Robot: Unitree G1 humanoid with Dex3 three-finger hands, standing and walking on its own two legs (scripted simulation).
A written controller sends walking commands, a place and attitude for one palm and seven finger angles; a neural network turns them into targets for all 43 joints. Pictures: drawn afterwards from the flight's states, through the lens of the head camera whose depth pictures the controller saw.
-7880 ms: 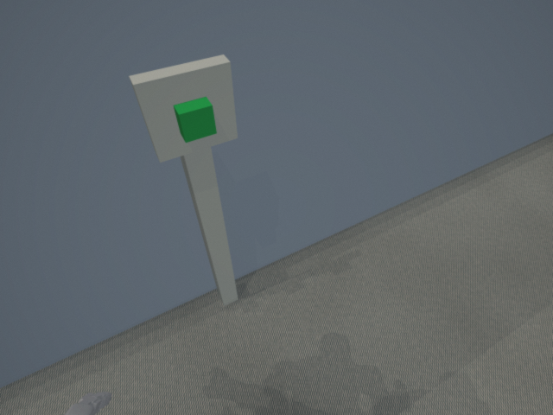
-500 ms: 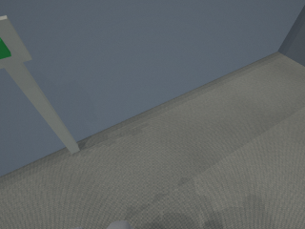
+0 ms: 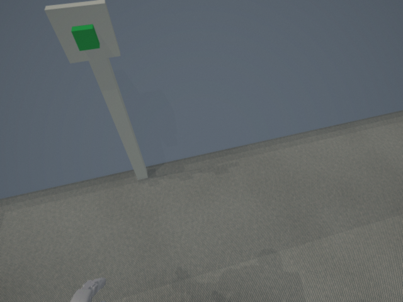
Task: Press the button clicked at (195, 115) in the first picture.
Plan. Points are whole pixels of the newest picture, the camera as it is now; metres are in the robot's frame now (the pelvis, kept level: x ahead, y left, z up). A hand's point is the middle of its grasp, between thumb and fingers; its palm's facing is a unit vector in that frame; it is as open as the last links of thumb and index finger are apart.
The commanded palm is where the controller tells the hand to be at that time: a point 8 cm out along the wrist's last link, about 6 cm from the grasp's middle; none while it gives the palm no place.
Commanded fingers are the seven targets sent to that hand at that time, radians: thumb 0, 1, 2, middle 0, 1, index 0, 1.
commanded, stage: turn to face it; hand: left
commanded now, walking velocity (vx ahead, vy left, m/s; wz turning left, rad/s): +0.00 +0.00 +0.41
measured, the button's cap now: (86, 37) +0.81 +0.38 +0.11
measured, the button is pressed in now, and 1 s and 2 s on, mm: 0 0 0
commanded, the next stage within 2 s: take the last steps up to it in 0.28 s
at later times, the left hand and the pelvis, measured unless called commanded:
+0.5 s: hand out of the picture -0.06 +0.22 -0.18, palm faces +0.25 -0.94 -0.25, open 7.4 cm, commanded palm none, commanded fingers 0.00 0.90 0.90 -0.20 -0.30 -0.20 -0.30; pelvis -0.02 +0.01 +0.00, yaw +11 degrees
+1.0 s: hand out of the picture +0.02 +0.14 -0.15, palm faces +0.29 -0.94 -0.18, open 7.4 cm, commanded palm none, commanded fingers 0.00 0.90 0.90 -0.20 -0.30 -0.20 -0.30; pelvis +0.08 -0.02 +0.01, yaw +13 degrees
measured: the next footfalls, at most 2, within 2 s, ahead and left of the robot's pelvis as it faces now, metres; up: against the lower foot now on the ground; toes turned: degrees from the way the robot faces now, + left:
right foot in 0.02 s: +0.05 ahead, -0.12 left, +0.00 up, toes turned -2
left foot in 0.42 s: -0.02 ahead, +0.14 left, +0.00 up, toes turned +13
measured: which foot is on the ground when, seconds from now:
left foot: down 0.00-0.02, up 0.04-0.40, down 0.42-0.80, up 0.82-1.00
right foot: up 0.00-0.00, down 0.02-0.42, up 0.44-0.78, down 0.80-1.00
